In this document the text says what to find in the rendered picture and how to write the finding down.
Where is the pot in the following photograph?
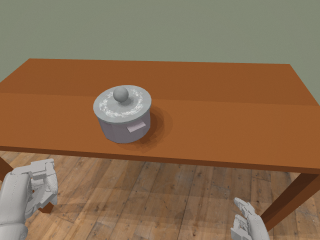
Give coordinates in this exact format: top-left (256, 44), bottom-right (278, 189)
top-left (97, 110), bottom-right (151, 144)

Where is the right robot hand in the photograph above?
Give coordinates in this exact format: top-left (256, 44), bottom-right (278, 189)
top-left (230, 197), bottom-right (270, 240)

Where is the knob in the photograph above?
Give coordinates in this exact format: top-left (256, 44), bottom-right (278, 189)
top-left (113, 86), bottom-right (129, 102)

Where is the left robot hand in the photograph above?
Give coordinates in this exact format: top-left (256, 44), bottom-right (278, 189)
top-left (0, 158), bottom-right (58, 225)

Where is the lid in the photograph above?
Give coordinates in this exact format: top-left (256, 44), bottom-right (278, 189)
top-left (93, 85), bottom-right (152, 125)

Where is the table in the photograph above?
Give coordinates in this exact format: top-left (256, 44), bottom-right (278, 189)
top-left (0, 58), bottom-right (320, 232)

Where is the robot left forearm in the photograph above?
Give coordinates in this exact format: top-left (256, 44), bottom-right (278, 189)
top-left (0, 223), bottom-right (28, 240)

